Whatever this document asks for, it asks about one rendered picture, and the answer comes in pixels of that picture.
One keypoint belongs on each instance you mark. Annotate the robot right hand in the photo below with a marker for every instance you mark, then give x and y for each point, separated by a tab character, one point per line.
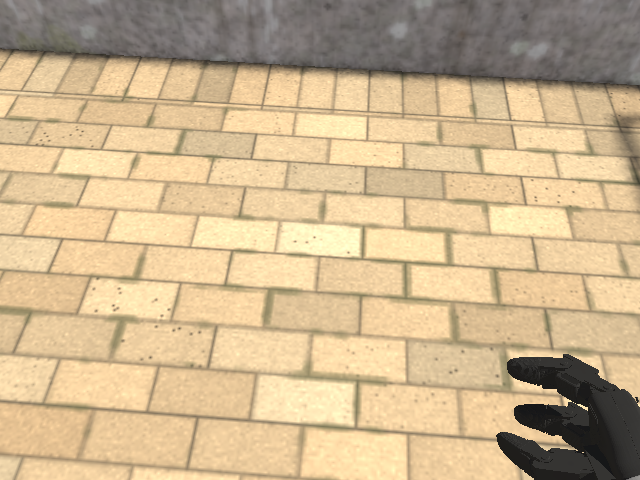
608	433

